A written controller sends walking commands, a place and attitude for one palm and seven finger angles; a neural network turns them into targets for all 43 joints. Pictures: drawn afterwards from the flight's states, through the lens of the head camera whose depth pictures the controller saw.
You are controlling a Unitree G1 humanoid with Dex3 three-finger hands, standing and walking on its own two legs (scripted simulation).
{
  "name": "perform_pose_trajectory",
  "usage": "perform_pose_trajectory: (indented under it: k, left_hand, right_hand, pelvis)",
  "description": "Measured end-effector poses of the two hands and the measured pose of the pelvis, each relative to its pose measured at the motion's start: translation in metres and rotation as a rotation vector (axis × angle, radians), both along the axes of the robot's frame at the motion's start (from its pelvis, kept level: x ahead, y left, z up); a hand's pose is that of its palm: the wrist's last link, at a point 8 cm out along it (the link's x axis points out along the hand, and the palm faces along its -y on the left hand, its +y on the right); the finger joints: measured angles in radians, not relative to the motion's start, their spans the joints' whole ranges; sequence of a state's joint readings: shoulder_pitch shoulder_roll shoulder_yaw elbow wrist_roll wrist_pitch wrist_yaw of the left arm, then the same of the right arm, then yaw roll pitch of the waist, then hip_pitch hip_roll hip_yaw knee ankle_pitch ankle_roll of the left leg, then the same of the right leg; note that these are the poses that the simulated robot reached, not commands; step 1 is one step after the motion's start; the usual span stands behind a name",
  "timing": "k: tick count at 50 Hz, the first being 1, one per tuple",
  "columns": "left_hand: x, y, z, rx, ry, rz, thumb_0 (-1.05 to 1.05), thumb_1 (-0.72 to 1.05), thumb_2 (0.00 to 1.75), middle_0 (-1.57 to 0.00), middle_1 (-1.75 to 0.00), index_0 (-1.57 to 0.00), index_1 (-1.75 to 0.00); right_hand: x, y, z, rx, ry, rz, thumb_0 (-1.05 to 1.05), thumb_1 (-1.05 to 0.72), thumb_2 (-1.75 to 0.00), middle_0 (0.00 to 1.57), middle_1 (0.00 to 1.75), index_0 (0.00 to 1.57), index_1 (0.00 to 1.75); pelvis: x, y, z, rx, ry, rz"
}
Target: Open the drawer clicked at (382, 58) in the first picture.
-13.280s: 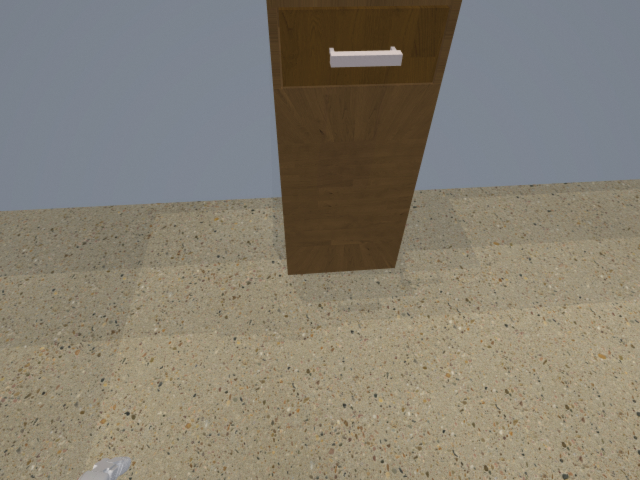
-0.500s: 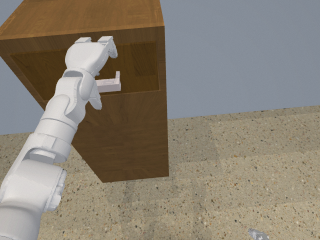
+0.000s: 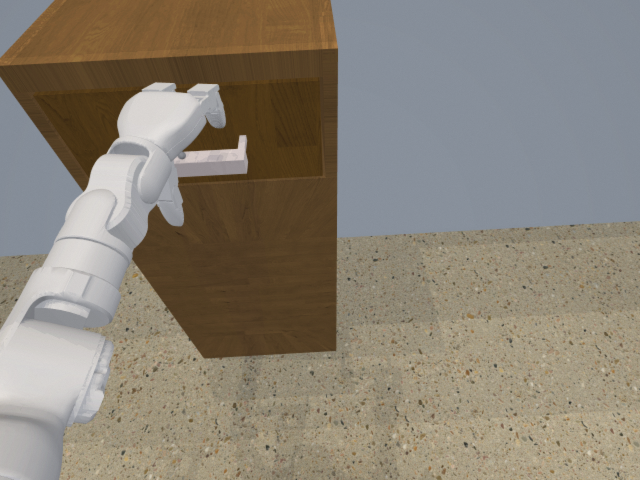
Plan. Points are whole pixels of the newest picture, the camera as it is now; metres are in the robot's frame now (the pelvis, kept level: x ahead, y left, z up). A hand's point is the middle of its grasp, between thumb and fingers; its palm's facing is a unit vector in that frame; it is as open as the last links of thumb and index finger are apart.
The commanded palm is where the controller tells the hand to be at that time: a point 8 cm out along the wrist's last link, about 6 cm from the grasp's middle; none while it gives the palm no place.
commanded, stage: move the hooked fingers above the handle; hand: left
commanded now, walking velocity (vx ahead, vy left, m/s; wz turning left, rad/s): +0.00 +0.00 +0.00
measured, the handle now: (191, 154) +0.54 +0.21 +0.10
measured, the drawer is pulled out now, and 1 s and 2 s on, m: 0.00 0.00 0.00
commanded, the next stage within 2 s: none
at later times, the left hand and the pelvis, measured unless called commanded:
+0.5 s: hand (176, 150) +0.49 +0.20 +0.15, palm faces +0.05 -0.03 -1.00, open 13.8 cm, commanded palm +0.47 +0.23 +0.22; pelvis +0.00 +0.02 +0.00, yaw -2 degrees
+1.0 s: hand (164, 155) +0.48 +0.22 +0.15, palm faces -0.02 -0.01 -1.00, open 13.8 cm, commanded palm +0.47 +0.22 +0.22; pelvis +0.01 +0.01 +0.00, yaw -2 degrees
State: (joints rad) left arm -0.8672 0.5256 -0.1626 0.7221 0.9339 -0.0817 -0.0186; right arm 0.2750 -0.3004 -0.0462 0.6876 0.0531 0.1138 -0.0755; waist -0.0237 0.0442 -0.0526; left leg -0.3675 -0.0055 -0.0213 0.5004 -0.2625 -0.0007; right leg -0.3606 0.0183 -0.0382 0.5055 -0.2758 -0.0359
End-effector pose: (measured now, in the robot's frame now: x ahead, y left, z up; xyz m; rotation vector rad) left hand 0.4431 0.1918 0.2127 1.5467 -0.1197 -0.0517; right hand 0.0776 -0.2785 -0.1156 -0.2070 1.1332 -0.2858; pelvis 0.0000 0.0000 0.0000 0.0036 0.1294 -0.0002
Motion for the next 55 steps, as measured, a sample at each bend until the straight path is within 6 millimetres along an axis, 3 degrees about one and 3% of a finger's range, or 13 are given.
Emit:
perform_pose_trajectory:
  k: [6,10,15,20,26,30,37,49,55]
  left_hand:
    - [0.028,0.019,0.018,-0.006,-0.044,0.182,0.0,-0.49,0.3,-0.33,-1.21,-0.32,-1.21]
    - [0.03,0.016,0.025,0.015,-0.003,0.212,0.0,-0.49,0.3,-0.36,-1.24,-0.36,-1.26]
    - [0.029,0.016,0.005,0.025,0.119,0.202,0.0,-0.49,0.3,-0.34,-1.23,-0.34,-1.24]
    - [0.023,0.01,-0.021,0.001,0.14,0.074,0.0,-0.49,0.3,-0.33,-1.21,-0.33,-1.22]
    - [0.024,0.021,-0.006,-0.01,-0.036,0.052,0.0,-0.49,0.3,-0.33,-1.21,-0.33,-1.21]
    - [0.029,0.025,0.003,-0.007,-0.055,0.12,0.0,-0.49,0.3,-0.4,-1.25,-0.33,-1.21]
    - [0.03,0.018,0.011,-0.007,0.011,0.204,0.0,-0.49,0.3,-0.36,-1.23,-0.36,-1.24]
    - [0.014,0.023,-0.008,0.006,0.078,0.13,0.0,-0.49,0.3,-0.32,-1.21,-0.33,-1.21]
    - [0.017,0.03,0.003,0.016,0.011,0.14,0.0,-0.49,0.3,-0.32,-1.2,-0.32,-1.21]
  right_hand:
    - [-0.004,0.012,-0.003,0.041,-0.018,-0.028,0.0,-0.9,-0.9,0.2,0.3,0.2,0.3]
    - [-0.012,0.024,-0.009,0.078,0.006,-0.039,0.0,-0.9,-0.9,0.2,0.3,0.2,0.3]
    - [-0.021,0.034,-0.011,0.096,0.017,-0.062,0.0,-0.9,-0.9,0.2,0.3,0.2,0.3]
    - [-0.025,0.036,-0.008,0.071,0.025,-0.063,0.0,-0.9,-0.9,0.2,0.3,0.21,0.3]
    - [-0.026,0.034,-0.007,0.052,0.043,-0.05,0.0,-0.9,-0.9,0.2,0.3,0.2,0.3]
    - [-0.023,0.034,-0.01,0.072,0.054,-0.038,0.0,-0.9,-0.9,0.2,0.3,0.2,0.3]
    - [-0.01,0.037,-0.011,0.096,0.006,-0.047,0.0,-0.9,-0.9,0.2,0.3,0.2,0.3]
    - [0.011,0.029,-0.001,0.061,-0.049,-0.009,0.0,-0.9,-0.9,0.2,0.3,0.2,0.3]
    - [0.009,0.023,-0.003,0.049,-0.025,0.002,0.0,-0.9,-0.9,0.2,0.3,0.2,0.3]
  pelvis:
    - [0.0,0.005,0.0,0.001,0.026,-0.027]
    - [0.002,0.01,0.0,0.002,0.028,-0.036]
    - [0.003,0.013,0.0,0.003,0.017,-0.044]
    - [0.003,0.016,-0.001,0.001,0.02,-0.046]
    - [0.005,0.019,-0.002,-0.005,0.038,-0.038]
    - [0.006,0.021,-0.002,-0.006,0.045,-0.032]
    - [0.008,0.021,0.0,-0.002,0.03,-0.043]
    - [0.006,0.012,-0.001,-0.001,0.008,-0.033]
    - [0.006,0.01,-0.002,-0.004,0.022,-0.018]
